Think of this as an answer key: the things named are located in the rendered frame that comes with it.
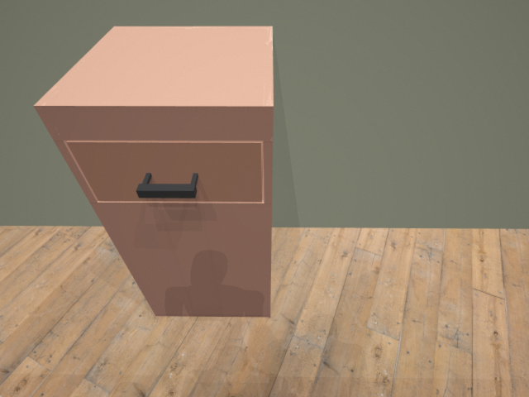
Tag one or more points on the cabinet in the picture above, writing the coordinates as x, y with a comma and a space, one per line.
178, 83

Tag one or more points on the drawer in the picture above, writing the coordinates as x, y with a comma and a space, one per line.
228, 171

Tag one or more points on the handle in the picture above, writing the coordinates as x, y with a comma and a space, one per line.
172, 191

